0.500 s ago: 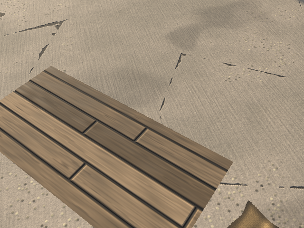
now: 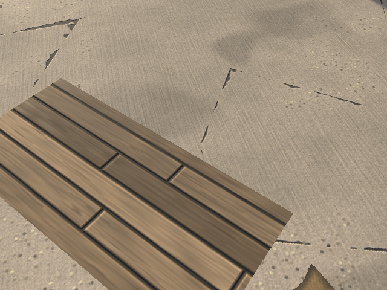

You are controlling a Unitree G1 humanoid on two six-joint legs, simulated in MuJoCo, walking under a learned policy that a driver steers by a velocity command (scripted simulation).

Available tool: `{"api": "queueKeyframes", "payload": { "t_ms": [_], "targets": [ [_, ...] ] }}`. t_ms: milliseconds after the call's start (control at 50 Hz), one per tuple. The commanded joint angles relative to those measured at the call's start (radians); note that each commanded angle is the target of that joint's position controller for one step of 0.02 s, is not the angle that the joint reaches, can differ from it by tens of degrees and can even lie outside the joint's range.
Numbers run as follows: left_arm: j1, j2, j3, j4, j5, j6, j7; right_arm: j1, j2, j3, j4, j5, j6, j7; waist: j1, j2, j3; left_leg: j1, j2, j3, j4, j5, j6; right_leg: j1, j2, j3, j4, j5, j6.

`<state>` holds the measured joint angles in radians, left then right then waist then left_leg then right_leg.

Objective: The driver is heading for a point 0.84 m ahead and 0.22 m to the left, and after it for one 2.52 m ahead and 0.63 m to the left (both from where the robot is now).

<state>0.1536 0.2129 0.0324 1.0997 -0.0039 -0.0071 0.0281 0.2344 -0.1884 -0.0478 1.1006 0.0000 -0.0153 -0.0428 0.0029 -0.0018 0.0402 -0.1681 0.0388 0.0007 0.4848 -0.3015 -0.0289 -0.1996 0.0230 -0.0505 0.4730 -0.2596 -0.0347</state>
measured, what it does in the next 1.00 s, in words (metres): walks ahead: left foot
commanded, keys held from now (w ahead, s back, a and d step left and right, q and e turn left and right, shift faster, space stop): no key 0.30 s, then w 0.70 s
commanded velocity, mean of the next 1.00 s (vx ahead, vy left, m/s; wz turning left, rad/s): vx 0.24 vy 0.00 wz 0.00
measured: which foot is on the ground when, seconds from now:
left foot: down 0.00-0.40, up 0.42-0.60, down 0.62-1.00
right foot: down 0.00-0.62, up 0.64-1.00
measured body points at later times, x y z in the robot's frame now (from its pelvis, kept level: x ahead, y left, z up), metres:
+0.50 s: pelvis +0.02 +0.02 +0.00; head +0.02 +0.02 +0.45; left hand +0.02 +0.27 -0.16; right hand +0.03 -0.23 -0.15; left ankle -0.03 +0.13 -0.71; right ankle +0.00 -0.10 -0.74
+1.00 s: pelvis +0.20 +0.06 +0.00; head +0.23 +0.08 +0.45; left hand +0.42 +0.29 -0.11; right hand +0.09 -0.16 -0.14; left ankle +0.05 +0.16 -0.74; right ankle +0.40 -0.08 -0.69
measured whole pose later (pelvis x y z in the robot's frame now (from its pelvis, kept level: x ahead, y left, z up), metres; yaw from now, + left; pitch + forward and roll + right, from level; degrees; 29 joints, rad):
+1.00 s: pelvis +0.20 +0.06 +0.00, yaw +0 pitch +2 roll +0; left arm -0.04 0.23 0.05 0.93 -0.03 -0.08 -0.03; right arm 0.50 -0.16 -0.04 1.08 0.00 -0.10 -0.02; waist -0.09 -0.03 0.01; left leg 0.13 -0.02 0.06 0.15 -0.32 0.03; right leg -0.67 -0.07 -0.03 0.61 0.04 -0.05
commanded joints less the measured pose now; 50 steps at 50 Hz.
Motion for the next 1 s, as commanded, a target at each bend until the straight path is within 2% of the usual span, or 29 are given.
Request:
{"api": "queueKeyframes", "payload": {
  "t_ms": [20,300,320,360,380,400,420,440,460,480,500,520,540,580,600,620,640,660,680,700,720,740,760,780,800,840,900,1000],
  "targets": [
    [0.019,0.091,0.014,-0.024,0.0,0.0,0.003,0.043,-0.1,-0.016,-0.016,0.0,-0.005,-0.003,0.001,0.024,-0.044,-0.019,0.019,-0.016,-0.063,0.285,0.034,0.057,-0.052,0.046,-0.043,0.279,-0.025],
    [0.032,0.092,0.013,-0.009,0.0,0.007,0.009,0.059,-0.088,-0.012,-0.002,-0.001,0.003,-0.009,-0.002,0.01,-0.007,-0.031,0.006,-0.003,-0.081,0.211,0.032,0.036,-0.059,0.054,-0.058,0.217,-0.015],
    [0.052,0.085,0.013,0.002,0.0,0.007,0.009,0.079,-0.079,-0.01,0.009,0.0,0.004,-0.009,-0.003,0.007,-0.028,-0.024,-0.007,0.012,-0.078,0.112,0.035,0.043,-0.049,0.046,-0.063,0.107,-0.019],
    [0.068,0.115,0.026,0.005,-0.016,0.011,0.013,0.077,-0.083,-0.015,0.005,0.012,0.006,-0.013,0.006,-0.019,0.018,-0.1,-0.045,0.048,-0.014,-0.202,0.061,-0.009,-0.051,0.072,-0.079,-0.312,-0.055],
    [0.082,0.129,0.032,0.001,-0.02,0.006,0.014,0.059,-0.08,-0.015,-0.01,0.014,0.0,-0.014,0.015,-0.044,0.065,-0.169,-0.047,0.05,0.026,-0.295,0.072,-0.043,-0.094,0.136,-0.119,-0.47,-0.083],
    [0.116,0.147,0.038,0.002,-0.024,-0.005,0.012,0.036,-0.068,-0.012,-0.029,0.016,-0.013,-0.012,0.031,-0.086,0.098,-0.244,-0.047,0.058,0.095,-0.299,0.078,-0.039,-0.165,0.243,-0.177,-0.572,-0.122],
    [0.163,0.174,0.047,0.01,-0.027,-0.018,0.009,0.013,-0.042,-0.007,-0.047,0.019,-0.029,-0.006,0.044,-0.146,0.107,-0.296,-0.053,0.082,0.196,-0.231,0.078,-0.013,-0.261,0.392,-0.252,-0.636,-0.174],
    [0.182,0.194,0.055,0.011,-0.024,-0.03,0.009,-0.006,-0.042,-0.008,-0.06,0.023,-0.043,0.002,0.049,-0.172,0.116,-0.33,-0.03,0.059,0.304,-0.188,0.09,-0.02,-0.343,0.517,-0.312,-0.648,-0.223],
    [0.179,0.19,0.055,0.002,-0.013,-0.044,0.008,-0.033,-0.058,-0.014,-0.076,0.027,-0.053,0.011,0.049,-0.154,0.122,-0.371,-0.003,0.018,0.404,-0.215,0.104,-0.028,-0.386,0.583,-0.337,-0.611,-0.247],
    [0.163,0.184,0.054,-0.013,-0.007,-0.057,0.005,-0.04,-0.066,-0.018,-0.085,0.031,-0.061,0.017,0.041,-0.136,0.114,-0.416,0.024,-0.012,0.475,-0.257,0.116,-0.01,-0.402,0.592,-0.342,-0.554,-0.249],
    [0.134,0.18,0.052,-0.029,-0.012,-0.068,0.002,-0.034,-0.069,-0.02,-0.092,0.036,-0.067,0.022,0.024,-0.13,0.104,-0.443,0.053,-0.034,0.467,-0.263,0.126,0.01,-0.401,0.564,-0.333,-0.492,-0.231],
    [0.104,0.169,0.05,-0.046,-0.023,-0.072,0.0,-0.034,-0.08,-0.024,-0.095,0.038,-0.074,0.026,0.01,-0.116,0.088,-0.414,0.066,-0.033,0.384,-0.242,0.131,0.013,-0.367,0.484,-0.324,-0.412,-0.193],
    [0.076,0.169,0.05,-0.056,-0.031,-0.07,-0.001,-0.024,-0.08,-0.027,-0.09,0.038,-0.079,0.027,-0.008,-0.112,0.071,-0.321,0.054,-0.002,0.264,-0.207,0.13,-0.019,-0.315,0.384,-0.309,-0.334,-0.155],
    [0.04,0.185,0.055,-0.066,-0.041,-0.056,-0.005,0.104,-0.053,-0.034,-0.026,0.028,-0.084,0.03,-0.075,-0.087,0.025,0.0,-0.043,0.121,0.058,0.014,0.106,-0.18,-0.201,0.199,-0.217,-0.251,-0.117],
    [0.056,0.174,0.052,-0.066,-0.04,-0.051,-0.008,0.188,-0.056,-0.042,0.013,0.022,-0.077,0.031,-0.097,-0.063,0.007,0.12,-0.08,0.144,0.039,0.058,0.087,-0.246,-0.164,0.154,-0.143,-0.243,-0.106],
    [0.039,0.137,0.041,-0.075,-0.036,-0.054,-0.01,0.277,-0.071,-0.05,0.034,0.02,-0.072,0.031,-0.132,0.003,-0.009,0.221,-0.037,0.065,0.001,0.033,0.098,-0.322,-0.126,0.101,0.007,-0.168,-0.076],
    [0.021,0.058,0.019,-0.096,-0.015,-0.062,-0.016,0.393,-0.155,-0.067,0.038,0.016,-0.073,0.024,-0.159,0.261,-0.052,0.306,0.2,-0.288,-0.17,-0.085,0.172,-0.444,-0.047,-0.019,0.404,-0.16,-0.007],
    [0.01,0.041,0.019,-0.135,-0.029,-0.08,-0.014,0.435,-0.215,-0.066,0.036,0.005,-0.088,0.039,-0.144,0.357,-0.048,0.326,0.367,-0.701,-0.331,-0.275,0.315,-0.636,0.026,0.045,0.644,-0.306,-0.012],
    [-0.019,0.071,0.023,-0.146,-0.049,-0.095,-0.017,0.338,-0.174,-0.047,0.014,0.001,-0.105,0.043,-0.097,0.208,0.033,0.271,0.385,-0.71,-0.333,-0.371,0.321,-0.736,-0.055,0.12,0.783,-0.25,-0.038],
    [-0.025,0.091,0.025,-0.15,-0.053,-0.106,-0.024,0.258,-0.135,-0.032,-0.014,0.004,-0.115,0.048,-0.067,0.129,0.068,0.245,0.346,-0.593,-0.322,-0.335,0.282,-0.777,-0.097,0.132,0.805,-0.128,-0.06],
    [-0.009,0.099,0.029,-0.136,-0.042,-0.109,-0.024,0.194,-0.129,-0.024,-0.036,0.004,-0.117,0.056,-0.039,0.083,0.067,0.206,0.296,-0.471,-0.327,-0.204,0.244,-0.739,-0.126,0.119,0.767,-0.035,-0.063],
    [-0.009,0.119,0.04,-0.129,-0.026,-0.109,-0.022,0.157,-0.114,-0.016,-0.052,0.004,-0.114,0.06,-0.024,0.06,0.066,0.171,0.251,-0.366,-0.339,-0.064,0.209,-0.688,-0.146,0.114,0.693,0.031,-0.062],
    [-0.002,0.113,0.043,-0.126,-0.023,-0.103,-0.026,0.164,-0.105,-0.01,-0.051,-0.001,-0.11,0.059,-0.015,0.096,0.06,0.142,0.233,-0.295,-0.346,0.043,0.196,-0.629,-0.158,0.105,0.637,0.068,-0.05],
    [-0.007,0.106,0.043,-0.123,-0.019,-0.099,-0.031,0.203,-0.087,-0.005,-0.044,-0.002,-0.106,0.056,-0.024,0.089,0.051,0.151,0.198,-0.219,-0.339,0.193,0.185,-0.6,-0.153,0.082,0.6,0.093,-0.038],
    [-0.027,0.087,0.041,-0.131,-0.017,-0.091,-0.033,0.23,-0.1,-0.006,-0.037,-0.006,-0.104,0.049,-0.027,0.102,0.046,0.151,0.192,-0.19,-0.346,0.249,0.194,-0.595,-0.144,0.064,0.557,0.123,-0.022],
    [-0.112,0.072,0.037,-0.163,-0.015,-0.083,-0.033,0.253,-0.119,-0.008,-0.04,-0.007,-0.099,0.035,-0.039,0.074,0.064,0.15,0.182,-0.143,-0.357,0.339,0.198,-0.609,-0.134,0.049,0.443,0.179,-0.003],
    [-0.239,0.046,0.023,-0.208,-0.02,-0.082,-0.044,0.27,-0.137,-0.012,-0.05,-0.004,-0.093,0.021,-0.065,0.076,0.083,0.114,0.159,-0.078,-0.392,0.335,0.189,-0.533,-0.098,0.014,0.234,0.291,0.006],
    [-0.36,0.057,0.015,-0.265,-0.029,-0.09,-0.07,0.319,-0.138,-0.023,-0.032,0.011,-0.086,0.019,-0.076,0.085,0.124,0.212,0.202,-0.039,-0.381,0.388,0.192,-0.503,-0.079,0.003,0.083,0.313,-0.03]
  ]
}}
